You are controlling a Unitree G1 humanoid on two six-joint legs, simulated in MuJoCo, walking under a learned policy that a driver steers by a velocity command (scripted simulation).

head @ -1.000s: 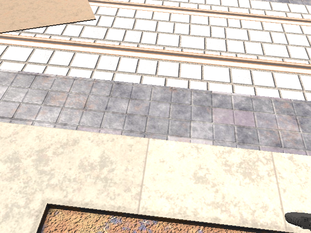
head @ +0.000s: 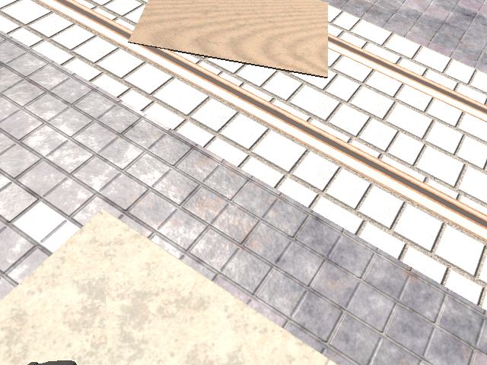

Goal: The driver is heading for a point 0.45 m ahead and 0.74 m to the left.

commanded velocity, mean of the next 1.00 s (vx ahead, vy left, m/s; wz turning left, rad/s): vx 0.77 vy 0.00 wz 0.94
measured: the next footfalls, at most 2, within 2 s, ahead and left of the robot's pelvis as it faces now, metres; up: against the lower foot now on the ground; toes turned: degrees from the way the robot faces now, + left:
right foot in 0.18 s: +0.13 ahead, -0.15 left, +0.05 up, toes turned +17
left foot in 0.58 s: +0.28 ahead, +0.30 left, +0.04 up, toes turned +38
